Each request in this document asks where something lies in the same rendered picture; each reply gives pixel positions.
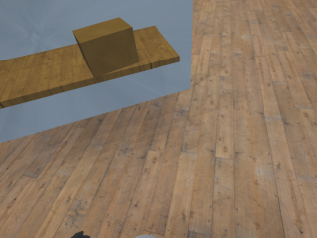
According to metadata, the table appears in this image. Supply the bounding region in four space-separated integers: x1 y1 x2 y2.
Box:
0 26 180 109

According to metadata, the carton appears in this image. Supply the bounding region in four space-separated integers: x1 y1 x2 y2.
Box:
72 17 139 78

